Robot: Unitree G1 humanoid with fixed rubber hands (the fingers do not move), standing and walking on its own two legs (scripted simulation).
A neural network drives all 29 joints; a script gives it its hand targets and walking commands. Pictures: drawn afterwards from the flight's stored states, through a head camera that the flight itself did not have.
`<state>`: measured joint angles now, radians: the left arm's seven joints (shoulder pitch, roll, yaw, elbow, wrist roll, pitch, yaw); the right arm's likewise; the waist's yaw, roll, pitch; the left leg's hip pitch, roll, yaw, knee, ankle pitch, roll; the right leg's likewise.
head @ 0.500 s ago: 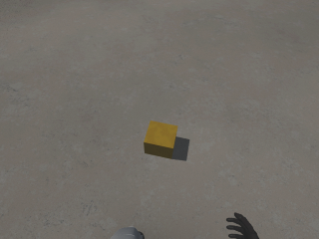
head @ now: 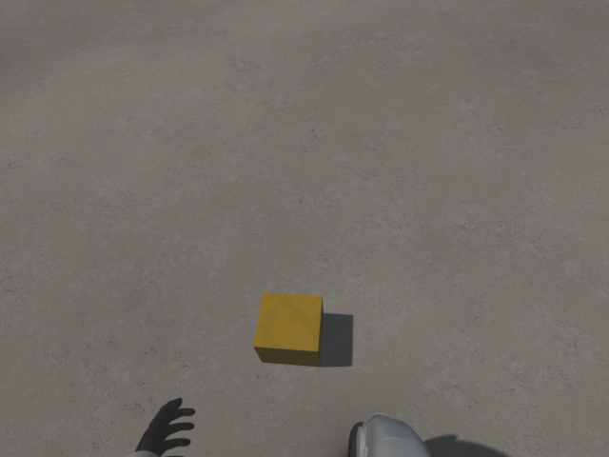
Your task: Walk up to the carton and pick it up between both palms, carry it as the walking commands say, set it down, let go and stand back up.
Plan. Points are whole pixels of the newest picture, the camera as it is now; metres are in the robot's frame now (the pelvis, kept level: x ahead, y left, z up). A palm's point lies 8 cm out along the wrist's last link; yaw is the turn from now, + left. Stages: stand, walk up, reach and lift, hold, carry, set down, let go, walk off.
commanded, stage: walk up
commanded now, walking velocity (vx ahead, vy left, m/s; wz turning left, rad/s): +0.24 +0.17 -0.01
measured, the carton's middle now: (291, 329) +0.52 +0.09 -0.68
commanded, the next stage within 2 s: none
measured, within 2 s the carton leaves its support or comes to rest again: neither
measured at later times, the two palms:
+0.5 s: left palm out of the picture +0.02 +0.28 -0.11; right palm (450, 434) +0.15 -0.18 -0.12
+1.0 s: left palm (125, 420) +0.18 +0.28 -0.11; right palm (432, 453) +0.13 -0.15 -0.13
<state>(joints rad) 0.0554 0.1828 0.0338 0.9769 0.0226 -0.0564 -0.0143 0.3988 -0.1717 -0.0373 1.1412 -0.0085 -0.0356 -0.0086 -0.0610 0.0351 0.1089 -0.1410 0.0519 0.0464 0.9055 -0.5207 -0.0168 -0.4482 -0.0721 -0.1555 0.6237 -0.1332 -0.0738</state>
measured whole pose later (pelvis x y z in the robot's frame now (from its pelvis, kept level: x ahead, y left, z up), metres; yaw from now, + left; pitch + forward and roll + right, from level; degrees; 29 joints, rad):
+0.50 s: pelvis +0.09 +0.06 +0.02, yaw +1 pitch +1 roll +0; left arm 0.40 0.16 0.04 1.13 0.03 -0.01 0.01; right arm 0.20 -0.20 -0.04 1.07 -0.01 -0.01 0.02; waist 0.04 0.01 0.01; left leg -0.26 0.08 0.09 0.46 -0.23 -0.05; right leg -0.25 -0.11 -0.14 0.42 -0.17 0.04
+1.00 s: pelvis +0.13 +0.06 +0.02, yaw +1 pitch -2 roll +0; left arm 0.16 0.13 0.03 1.09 0.00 0.00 0.04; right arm 0.24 -0.14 -0.02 1.17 -0.01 0.01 -0.04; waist -0.01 0.04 0.05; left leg -0.12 0.08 0.08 0.40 -0.24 -0.05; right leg -0.19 -0.01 -0.10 0.42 -0.19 -0.03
